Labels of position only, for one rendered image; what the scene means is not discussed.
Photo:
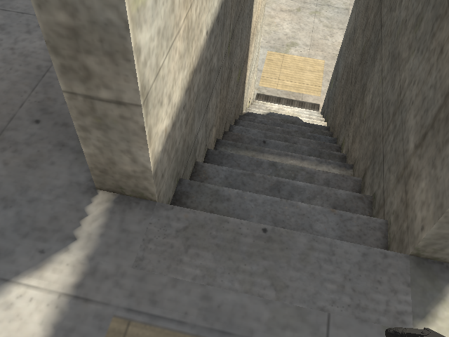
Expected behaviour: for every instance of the stairs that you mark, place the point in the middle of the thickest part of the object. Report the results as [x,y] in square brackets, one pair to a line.
[280,166]

